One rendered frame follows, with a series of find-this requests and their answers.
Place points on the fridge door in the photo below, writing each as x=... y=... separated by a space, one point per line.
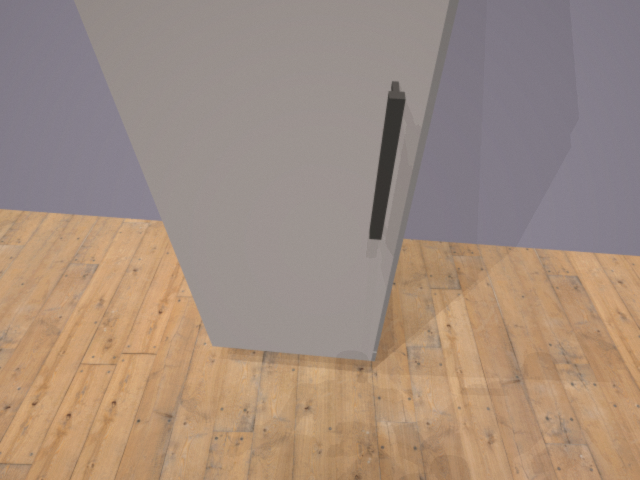
x=258 y=127

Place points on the handle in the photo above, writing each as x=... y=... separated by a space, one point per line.
x=391 y=132

